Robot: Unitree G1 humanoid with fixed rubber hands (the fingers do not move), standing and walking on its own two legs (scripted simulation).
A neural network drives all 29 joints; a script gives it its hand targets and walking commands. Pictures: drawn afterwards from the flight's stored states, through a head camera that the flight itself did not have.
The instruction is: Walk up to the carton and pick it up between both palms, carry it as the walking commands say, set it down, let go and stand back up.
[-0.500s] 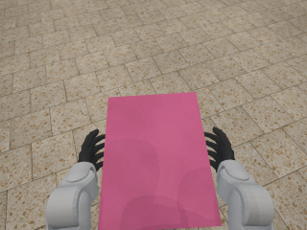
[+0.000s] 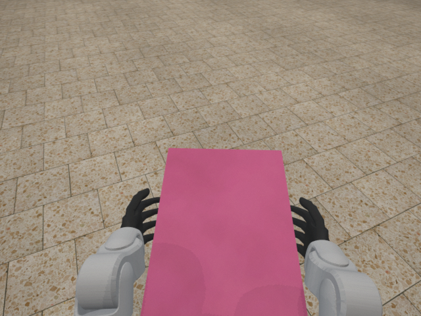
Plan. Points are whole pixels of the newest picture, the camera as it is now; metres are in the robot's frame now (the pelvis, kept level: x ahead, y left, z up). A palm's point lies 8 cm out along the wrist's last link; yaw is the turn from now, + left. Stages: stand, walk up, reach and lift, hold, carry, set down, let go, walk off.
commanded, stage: carry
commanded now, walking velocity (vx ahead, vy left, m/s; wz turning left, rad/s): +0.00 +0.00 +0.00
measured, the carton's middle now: (222, 246) +0.27 -0.02 +0.02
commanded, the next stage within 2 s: none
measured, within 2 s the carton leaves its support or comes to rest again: neither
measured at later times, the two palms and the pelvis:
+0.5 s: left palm (148, 237) +0.26 +0.11 +0.08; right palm (319, 234) +0.26 -0.18 +0.08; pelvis +0.01 -0.04 -0.01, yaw +0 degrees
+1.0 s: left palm (133, 247) +0.24 +0.13 +0.07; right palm (310, 246) +0.24 -0.16 +0.08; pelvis -0.02 -0.01 -0.01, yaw +0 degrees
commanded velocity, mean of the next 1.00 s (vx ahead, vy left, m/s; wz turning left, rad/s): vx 0.00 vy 0.00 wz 0.00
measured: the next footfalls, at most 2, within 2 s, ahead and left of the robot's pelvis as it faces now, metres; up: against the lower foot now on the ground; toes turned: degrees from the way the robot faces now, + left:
none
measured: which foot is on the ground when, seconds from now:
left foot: down 0.00-1.00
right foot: down 0.00-1.00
